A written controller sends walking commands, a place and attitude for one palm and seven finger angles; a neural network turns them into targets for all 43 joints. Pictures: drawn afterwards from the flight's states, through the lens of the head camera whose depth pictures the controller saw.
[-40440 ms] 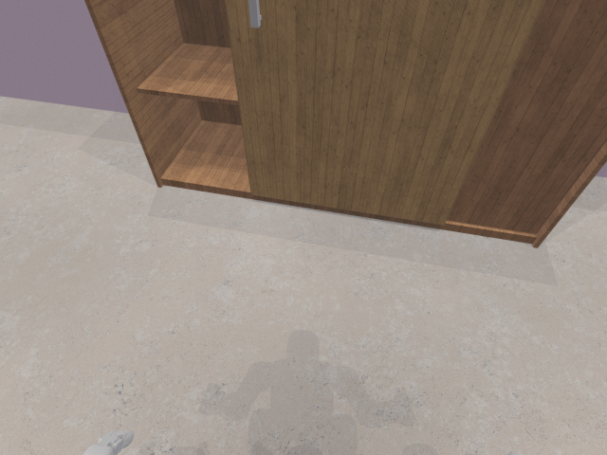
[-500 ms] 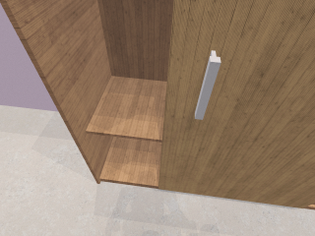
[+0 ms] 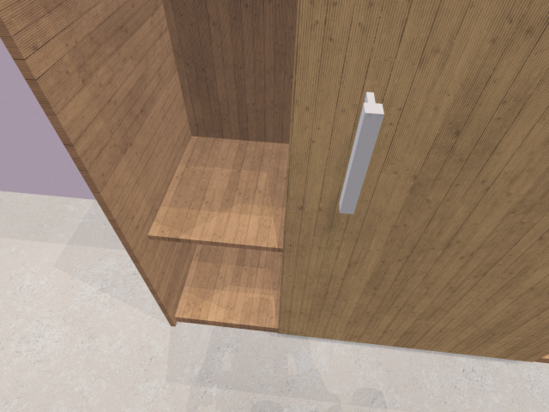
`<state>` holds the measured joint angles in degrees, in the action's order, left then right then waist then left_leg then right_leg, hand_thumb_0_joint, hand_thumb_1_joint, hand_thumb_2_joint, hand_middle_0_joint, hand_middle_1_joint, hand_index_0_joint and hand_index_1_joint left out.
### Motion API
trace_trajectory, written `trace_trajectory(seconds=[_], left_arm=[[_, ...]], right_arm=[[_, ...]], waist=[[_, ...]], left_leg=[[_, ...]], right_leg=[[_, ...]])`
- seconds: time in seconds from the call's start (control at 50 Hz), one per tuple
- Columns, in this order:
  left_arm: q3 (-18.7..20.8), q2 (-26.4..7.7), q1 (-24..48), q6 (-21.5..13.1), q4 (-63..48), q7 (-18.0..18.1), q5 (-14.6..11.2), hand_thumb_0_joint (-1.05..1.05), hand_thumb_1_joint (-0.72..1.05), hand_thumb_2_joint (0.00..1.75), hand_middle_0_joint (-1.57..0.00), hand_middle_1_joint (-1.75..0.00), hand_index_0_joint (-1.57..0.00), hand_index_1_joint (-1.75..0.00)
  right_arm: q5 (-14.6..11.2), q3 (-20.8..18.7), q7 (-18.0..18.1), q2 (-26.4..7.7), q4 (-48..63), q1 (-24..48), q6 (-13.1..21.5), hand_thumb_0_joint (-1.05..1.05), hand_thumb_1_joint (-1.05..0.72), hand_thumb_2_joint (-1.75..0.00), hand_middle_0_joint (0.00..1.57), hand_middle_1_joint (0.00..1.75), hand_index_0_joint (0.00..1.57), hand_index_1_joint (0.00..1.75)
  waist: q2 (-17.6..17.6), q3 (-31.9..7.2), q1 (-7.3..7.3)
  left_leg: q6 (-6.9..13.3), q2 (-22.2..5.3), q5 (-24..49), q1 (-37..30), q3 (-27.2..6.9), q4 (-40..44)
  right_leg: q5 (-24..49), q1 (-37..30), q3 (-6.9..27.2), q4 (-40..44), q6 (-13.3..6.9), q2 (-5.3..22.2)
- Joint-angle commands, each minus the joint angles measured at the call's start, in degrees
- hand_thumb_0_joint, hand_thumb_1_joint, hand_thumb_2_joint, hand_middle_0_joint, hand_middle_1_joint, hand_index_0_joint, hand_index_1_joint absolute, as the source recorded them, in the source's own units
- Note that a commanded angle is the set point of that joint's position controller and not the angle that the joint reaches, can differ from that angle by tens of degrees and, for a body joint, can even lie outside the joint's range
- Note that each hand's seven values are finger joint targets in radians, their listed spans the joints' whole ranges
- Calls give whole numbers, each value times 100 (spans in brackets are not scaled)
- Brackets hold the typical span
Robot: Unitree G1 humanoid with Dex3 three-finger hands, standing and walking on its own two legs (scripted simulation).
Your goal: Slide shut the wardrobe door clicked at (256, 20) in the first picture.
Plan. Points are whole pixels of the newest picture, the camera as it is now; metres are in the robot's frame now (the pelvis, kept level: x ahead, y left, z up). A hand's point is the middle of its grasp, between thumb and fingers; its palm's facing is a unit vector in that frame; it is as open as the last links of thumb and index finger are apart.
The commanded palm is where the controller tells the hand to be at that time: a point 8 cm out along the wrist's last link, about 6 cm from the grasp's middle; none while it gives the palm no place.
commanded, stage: look again from close up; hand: right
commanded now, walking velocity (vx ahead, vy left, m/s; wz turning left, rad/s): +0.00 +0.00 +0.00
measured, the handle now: (357, 157) +0.46 -0.10 +0.14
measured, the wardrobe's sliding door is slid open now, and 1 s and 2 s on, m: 0.38 0.38 0.38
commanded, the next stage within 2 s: raise the hand with hooked fingers in 0.22 s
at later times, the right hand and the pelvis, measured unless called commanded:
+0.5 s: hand (437, 380) +0.18 -0.21 -0.02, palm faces +0.25 +0.95 -0.16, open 7.5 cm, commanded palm +0.10 -0.24 -0.05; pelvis -0.01 -0.01 -0.01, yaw -4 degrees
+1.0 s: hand (457, 397) +0.16 -0.20 +0.03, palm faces -0.01 +0.99 -0.11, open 10.2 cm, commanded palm +0.12 -0.27 +0.03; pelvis -0.06 +0.01 -0.06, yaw -6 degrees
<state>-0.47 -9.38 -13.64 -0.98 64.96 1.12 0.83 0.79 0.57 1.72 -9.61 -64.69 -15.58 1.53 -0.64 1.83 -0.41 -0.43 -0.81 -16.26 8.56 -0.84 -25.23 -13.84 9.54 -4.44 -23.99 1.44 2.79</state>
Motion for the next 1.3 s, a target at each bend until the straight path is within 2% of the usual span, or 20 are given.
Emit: trace_trajectory(seconds=[0.0, 0.28, 0.3, 0.32, 0.34, 0.36, 0.38, 0.4, 0.44, 0.52, 0.56, 0.64, 0.74, 0.8, 0.9, 0.98, 1.04, 1.12, 1.2, 1.28], left_arm=[[110, -572, -280, -85, -139, 52, -23, 0, 90, 90, -20, -30, -20, -30], [93, -524, -374, -91, -89, 65, -29, 0, 90, 90, -20, -30, -20, -30], [161, -715, 138, -117, -528, 16, -71, 0, 90, 90, -20, -30, -20, -30], [224, -1572, -126, -918, -2409, 293, -352, 0, 90, 90, -20, -30, -20, -30], [0, -989, 512, -1371, -2284, 526, -376, 0, 90, 90, -20, -30, -20, -30], [220, -1187, 108, -1647, -2076, 469, -188, 0, 90, 90, -20, -30, -20, -30], [154, -817, 109, -1701, -1934, 394, -373, 0, 90, 90, -20, -30, -20, -30], [206, -1081, 178, -1721, -2382, 368, -417, 0, 90, 90, -20, -30, -20, -30], [383, -1198, 265, -1855, -2721, 365, -244, 0, 90, 90, -20, -30, -20, -30], [518, -1088, 574, -1848, -3140, 64, -111, 0, 90, 90, -20, -30, -20, -30], [580, -1224, 694, -1785, -3508, -110, -162, 0, 90, 90, -20, -30, -20, -30], [585, -1226, 899, -1518, -4263, -57, -233, 0, 90, 90, -20, -30, -20, -30], [433, -1053, 347, -1580, -4264, 168, -114, 0, 90, 90, -20, -30, -20, -30], [324, -1068, 212, -1785, -3948, 290, -130, 0, 90, 90, -20, -30, -20, -30], [184, -1292, 335, -1890, -3821, 481, -338, 0, 90, 90, -20, -30, -20, -30], [161, -1200, 671, -1774, -4034, 534, -404, 0, 90, 90, -20, -30, -20, -30], [134, -1033, 783, -1719, -4089, 486, -355, 0, 90, 90, -20, -30, -20, -30], [173, -1000, 518, -1902, -3959, 319, -307, 0, 90, 90, -20, -30, -20, -30], [171, -1208, 325, -2083, -3770, 290, -314, 0, 90, 90, -20, -30, -20, -30], [176, -1353, 318, -2256, -3681, 440, -409, 0, 90, 90, -20, -30, -20, -30]], right_arm=[[2, -124, 36, -660, 136, -371, 55, 0, -90, -90, 20, 30, 20, 30], [0, -119, 44, -572, 93, -463, 44, 0, -90, -90, 20, 30, 20, 30], [70, -119, 275, -678, -32, -813, 130, 0, -90, -90, 20, 30, 20, 30], [-1130, -727, 189, -1926, 8977, 3522, 1382, 0, -88, -89, 20, 32, 20, 32], [-795, -1036, 439, -2244, 8681, 2509, 1231, 0, -85, -88, 20, 33, 20, 33], [-644, -439, 564, -1185, 7397, 825, 875, 0, -83, -87, 21, 34, 21, 34], [-773, 243, 528, 175, 5711, -978, 207, 0, -81, -86, 21, 36, 21, 36], [-1040, 41, 405, -62, 7165, -75, 318, 0, -78, -85, 21, 37, 21, 37], [-903, -454, 142, -431, 6957, -174, 865, 0, -74, -83, 21, 40, 21, 40], [-1359, -733, -1035, 172, 5281, -2261, 2218, 0, -64, -79, 22, 47, 22, 47], [-1624, -1117, -1937, -218, 5234, -2370, 2796, 0, -60, -77, 22, 50, 22, 50], [-1668, -1814, -2138, -1112, 6563, -1470, 2327, 0, -50, -73, 23, 55, 23, 55], [-1692, -1715, -1350, -1288, 9090, 795, 2931, 0, -39, -68, 24, 63, 24, 63], [-1594, -1013, -1469, -902, 9058, 741, 3359, 0, -32, -65, 24, 68, 24, 68], [-1652, -984, -2300, -1319, 7553, 839, 2379, 0, -20, -60, 25, 75, 25, 75], [-1960, -2033, -2422, -1787, 6974, 203, 1026, 0, -11, -56, 26, 81, 26, 81], [-2365, -2838, -2035, -1983, 7322, -170, 764, 0, -4, -53, 26, 86, 26, 86], [-2242, -2690, -1576, -1764, 8204, 165, 1391, 0, 6, -49, 27, 92, 27, 92], [-1970, -2031, -1821, -1578, 7899, 711, 1648, 0, 15, -45, 27, 98, 27, 98], [-2061, -2131, -2261, -1922, 7594, 1097, 1347, 0, 24, -41, 28, 103, 28, 103]], waist=[[81, -24, 18], [87, 59, -9], [-132, 258, -129], [827, -2654, 542], [1577, -1861, 104], [1678, -2088, 67], [752, -1060, 160], [562, -774, 205], [-280, -467, 329], [-1722, -212, -281], [-1098, -647, -425], [71, -1357, -569], [655, -1971, 92], [959, -1666, 376], [308, -961, 484], [113, -1451, -170], [-287, -1799, -499], [292, -1667, -282], [526, -1141, 100], [483, -1159, 58]], left_leg=[[176, -470, 1453, 306, -345, 421], [162, -483, 1402, 272, -249, 447], [36, -852, 3636, 401, -637, 430], [187, -264, 3221, -295, 37, -286], [220, -38, 2174, 159, 32, -336], [281, 18, 1205, 245, 335, -448], [177, -10, 1033, 613, 515, -370], [115, -35, 1263, 648, 592, -393], [60, 57, 738, 1286, 730, -382], [88, 117, 172, 2209, 737, -1300], [218, -6, 814, 1913, 516, -1770], [181, -15, 275, 1922, 356, -1986], [132, 158, -48, 2593, 244, -2123], [179, 184, -244, 2953, 273, -2101], [90, 163, -1266, 2783, 80, -1456], [43, 0, -1259, 1947, 44, -1114], [43, 43, -517, 1279, 190, -1191], [58, 170, 236, 1528, 475, -1315], [42, 184, -104, 1877, 451, -1113], [48, 145, -415, 1684, 389, -803]], right_leg=[[1073, -230, 368, 333, -219, 360], [1185, -218, 387, 374, -241, 369], [1584, 297, 183, -1044, -63, 430], [2116, -1256, 244, -170, -297, -229], [2267, -1348, -51, -221, -331, -104], [2383, -1117, 188, -120, -204, -50], [2163, -402, 273, -160, -268, 31], [1697, -135, 443, -265, -272, -61], [911, 445, 409, -635, -270, -247], [119, 2114, 359, -1462, -105, -287], [348, 2329, 246, -1862, -27, -384], [19, 2385, 36, -2114, -158, -501], [-61, 1908, 427, -2544, -290, -304], [-225, 1805, 547, -2646, -319, -228], [-1144, 2332, 676, -2344, -335, -213], [-816, 2196, 578, -1936, -295, -305], [-102, 2033, 566, -1827, -245, -300], [301, 1565, 504, -1602, -235, -253], [-117, 1464, 510, -1481, -280, -225], [-417, 1236, 574, -1256, -309, -228]])
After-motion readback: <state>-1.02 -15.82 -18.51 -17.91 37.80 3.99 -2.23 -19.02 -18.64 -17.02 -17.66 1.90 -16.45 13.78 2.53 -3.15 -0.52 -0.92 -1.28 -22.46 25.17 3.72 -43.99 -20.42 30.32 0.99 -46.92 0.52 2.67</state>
